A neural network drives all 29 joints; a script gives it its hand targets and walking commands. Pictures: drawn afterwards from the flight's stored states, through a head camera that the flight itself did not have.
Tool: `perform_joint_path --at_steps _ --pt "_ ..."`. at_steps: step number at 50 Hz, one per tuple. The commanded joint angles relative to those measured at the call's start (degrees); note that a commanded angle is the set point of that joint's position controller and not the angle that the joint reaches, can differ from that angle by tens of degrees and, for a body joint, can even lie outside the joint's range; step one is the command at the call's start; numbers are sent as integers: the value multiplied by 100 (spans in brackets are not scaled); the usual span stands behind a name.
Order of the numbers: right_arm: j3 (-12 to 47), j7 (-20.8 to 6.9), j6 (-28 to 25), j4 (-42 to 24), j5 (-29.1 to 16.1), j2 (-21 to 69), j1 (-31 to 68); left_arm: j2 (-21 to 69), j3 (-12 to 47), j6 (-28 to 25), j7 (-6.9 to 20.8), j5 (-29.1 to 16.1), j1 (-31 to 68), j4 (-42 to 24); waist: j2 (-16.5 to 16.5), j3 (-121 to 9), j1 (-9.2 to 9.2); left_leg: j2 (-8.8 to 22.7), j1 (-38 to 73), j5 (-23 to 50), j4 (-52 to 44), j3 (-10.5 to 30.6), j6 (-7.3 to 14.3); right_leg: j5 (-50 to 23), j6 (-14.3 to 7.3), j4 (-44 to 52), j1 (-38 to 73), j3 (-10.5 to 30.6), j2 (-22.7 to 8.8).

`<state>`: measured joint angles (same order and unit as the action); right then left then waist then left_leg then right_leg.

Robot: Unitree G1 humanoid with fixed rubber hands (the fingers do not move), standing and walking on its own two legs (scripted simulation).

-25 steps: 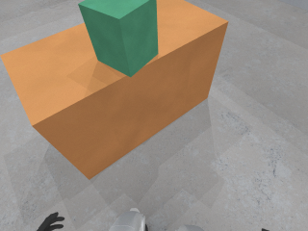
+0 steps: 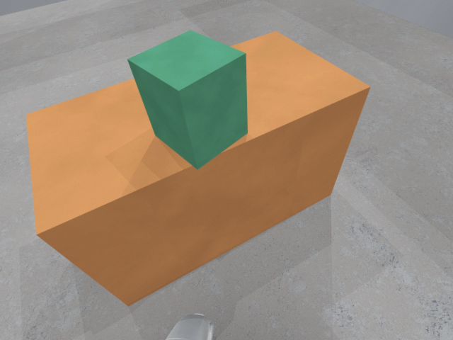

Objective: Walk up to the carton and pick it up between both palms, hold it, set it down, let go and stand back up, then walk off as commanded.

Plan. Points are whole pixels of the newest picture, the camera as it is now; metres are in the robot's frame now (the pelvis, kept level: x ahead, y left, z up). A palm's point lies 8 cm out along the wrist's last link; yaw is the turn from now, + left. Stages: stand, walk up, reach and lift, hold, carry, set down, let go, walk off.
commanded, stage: walk up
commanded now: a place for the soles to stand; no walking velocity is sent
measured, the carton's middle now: (194, 100) +0.71 +0.10 +0.03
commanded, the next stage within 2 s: none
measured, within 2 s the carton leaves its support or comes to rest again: neither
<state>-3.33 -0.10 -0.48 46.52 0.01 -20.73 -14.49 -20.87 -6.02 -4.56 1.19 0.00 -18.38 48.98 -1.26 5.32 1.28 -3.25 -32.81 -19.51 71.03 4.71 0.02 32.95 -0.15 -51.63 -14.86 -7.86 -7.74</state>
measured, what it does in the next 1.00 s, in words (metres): walks ahead, turning left: left foot, then right foot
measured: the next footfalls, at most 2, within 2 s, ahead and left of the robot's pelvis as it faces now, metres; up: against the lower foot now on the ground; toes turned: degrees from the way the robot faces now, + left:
left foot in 0.14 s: +0.18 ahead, +0.15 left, +0.00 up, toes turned +1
right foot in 0.56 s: +0.25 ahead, -0.06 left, +0.00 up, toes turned +2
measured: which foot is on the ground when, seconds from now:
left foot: up 0.00-0.12, down 0.14-0.56, up 0.58-1.00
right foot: down 0.00-0.20, up 0.22-0.54, down 0.56-1.00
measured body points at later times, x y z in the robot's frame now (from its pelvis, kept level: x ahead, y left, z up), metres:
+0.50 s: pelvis +0.12 +0.03 +0.00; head +0.17 +0.04 +0.45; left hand +0.27 +0.35 -0.08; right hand +0.24 -0.27 -0.11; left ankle +0.14 +0.15 -0.70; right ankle +0.20 -0.06 -0.67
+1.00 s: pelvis +0.11 +0.03 -0.01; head +0.13 +0.03 +0.44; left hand +0.12 +0.37 -0.10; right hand +0.26 -0.24 -0.13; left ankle +0.10 +0.19 -0.68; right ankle +0.21 -0.06 -0.70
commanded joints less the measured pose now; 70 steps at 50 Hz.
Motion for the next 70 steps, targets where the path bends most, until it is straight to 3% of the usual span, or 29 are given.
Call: perform_joint_path --at_steps 1,4,6,7,8,9,10,11,16,23,26,27,28,29,30,36,42,47,50,51,52,53,54,58,64,67,68,69,70 --pt "-299 -174 -165 -878 5 -1039 1243 -1748 -589 -168 -167 136 44 -797 1181 410 -767 746 -1755 3 -1305 -711 16 -3783 -489 2740 1503 1205 -1574" --pt "-297 -243 -251 -804 -9 -1031 1035 -1912 -555 -118 -147 141 128 -863 1418 73 -649 706 -939 -579 -2250 -964 157 -4328 -830 2120 1579 703 -1741" --pt "-457 -195 -296 -302 1 -1190 -429 -1947 -474 -38 -96 172 795 -1022 965 -714 246 133 1515 -267 -3020 -1501 339 -5373 -594 462 597 -109 -1286" --pt "-546 -149 -354 49 34 -1321 -1579 -1596 -411 -21 -110 180 500 -1036 -120 -1369 620 -224 2896 -212 -3475 -966 554 -4984 -434 -1646 72 -131 -910" --pt "-721 -33 -388 83 105 -1725 -2140 -1074 -223 -47 -112 147 363 -1129 -750 -1649 917 99 3865 -59 -3562 641 902 -3297 -132 -2613 -1068 316 -456" --pt "-762 74 -420 -90 219 -2154 -1779 -700 -147 -90 -99 56 330 -1317 -1907 -1493 646 1296 4246 1243 -3883 3403 1499 -308 103 -3303 -2368 443 489" --pt "-709 87 -433 -193 35 -2223 -1502 -1235 -238 -99 -132 13 968 -1532 -1412 -1685 693 1701 4455 1334 -4605 5631 2198 216 -84 -3282 -3254 920 895" --pt "-738 129 -463 -274 -79 -2167 -1225 -1308 -207 -102 -147 71 1165 -1375 -1077 -1123 572 1879 3750 1279 -5035 5829 2142 -20 -118 -3206 -3122 1210 666" --pt "-440 218 -584 -270 -72 -1449 -907 -1034 -129 -39 -100 24 802 -1122 -650 -461 31 1340 2660 4240 -3906 2984 1567 -512 -264 -1760 -2313 1332 209" --pt "-398 241 -483 -629 151 -1480 -444 -1099 -223 45 -190 0 1403 -1076 -817 -295 23 1054 1196 4499 -3610 3082 1526 -681 -321 -572 -1459 964 523" --pt "-371 264 -385 -893 74 -1406 511 -1212 -310 -35 -192 -17 308 -715 -418 -966 -773 448 -321 3053 -2358 2113 725 -2099 -574 1633 1377 1311 407" --pt "-261 295 -379 -879 -9 -999 417 -1523 -423 -25 -223 91 -86 -537 724 -1354 -966 -44 -693 2478 -1113 1062 311 -2426 -706 2298 2159 1927 -298" --pt "-204 318 -344 -838 -33 -870 145 -1786 -490 -21 -266 91 -170 -591 1515 -1677 -908 -469 -1134 -557 -65 201 104 -3599 -867 2618 2474 2949 -1698" --pt "-240 358 -245 -692 44 -1267 -138 -1683 -414 5 -270 77 509 -689 812 -1558 -471 -97 -1288 -1287 165 86 20 -3727 -1097 2573 2137 3038 -2059" --pt "-282 318 -175 -642 63 -1401 -276 -1734 -442 1 -279 49 816 -829 358 -1362 -373 -8 -1098 -1262 384 176 29 -3565 -1028 2759 1681 3049 -2264" --pt "-310 144 -129 -394 49 -1275 -288 -1511 -384 16 -304 110 892 -670 1277 -417 -380 243 -858 -474 371 -54 -40 -2485 -413 2876 694 1705 -1390" --pt "-416 140 -115 -235 102 -1445 -292 -1699 -458 151 -171 205 1134 -783 1624 -304 -374 453 -643 -525 -424 -560 -153 561 -850 3232 174 1327 -1405" --pt "-452 117 -236 -89 82 -1531 -316 -1910 -546 255 -75 234 1291 -838 1612 -539 -351 697 167 -1147 -1580 -570 -49 536 -1076 2771 -207 1387 -1784" --pt "-560 174 -326 506 105 -1481 -1497 -1574 -396 419 -33 207 1553 -835 493 -933 300 230 2211 -566 -2994 -656 97 285 -537 853 -1384 398 -1069" --pt "-607 236 -354 723 158 -1659 -1980 -1331 -320 517 -53 183 1635 -857 -360 -764 551 245 2500 -1017 -3482 210 333 586 -309 -531 -2078 156 -660" --pt "-683 343 -366 562 305 -2168 -1914 -871 -152 561 -78 103 1808 -1072 -1795 -332 681 1146 2059 -2081 -4458 2713 780 836 -73 -1602 -3150 49 123" --pt "-686 370 -366 190 308 -2341 -981 -1093 -224 583 -134 98 2078 -1095 -929 199 402 1569 940 -3048 -5480 4773 1178 375 -99 -1688 -3206 1022 420" --pt "-711 401 -364 3 282 -2610 -289 -1406 -275 541 -127 122 2058 -1110 -735 314 182 1696 522 -3060 -5899 5405 1269 236 -58 -1722 -2811 1355 397" --pt "-488 411 -479 87 230 -1939 -103 -1322 -328 545 -45 59 1412 -540 -709 -62 -24 1111 1213 -1140 -4888 3656 822 -528 -130 -1207 -2459 1318 360" --pt "-455 410 -462 -28 287 -1874 15 -1193 -328 426 -82 86 1123 -427 -1269 -415 -113 1220 985 361 -4226 3446 1323 -74 -226 -388 -1480 1144 537" --pt "-364 415 -413 -105 185 -1702 327 -1148 -374 277 -97 88 648 -195 -999 -513 -524 968 383 1671 -3360 2601 1003 -1002 -347 1444 -45 1044 585" --pt "-297 416 -415 -137 132 -1437 362 -1348 -442 201 -139 147 392 -155 -475 -680 -734 623 -145 1722 -2532 1930 629 -851 -498 2201 716 1602 257" --pt "-208 433 -448 -147 45 -1111 205 -1811 -501 151 -187 232 45 -91 986 -1003 -834 -20 -658 932 -956 610 145 -1630 -539 2712 1364 2765 -930" --pt "-198 509 -412 -126 77 -1203 75 -1961 -518 124 -191 206 425 -209 967 -829 -558 -264 -1353 -1327 -703 71 79 -1861 -706 3061 1369 3709 -1800"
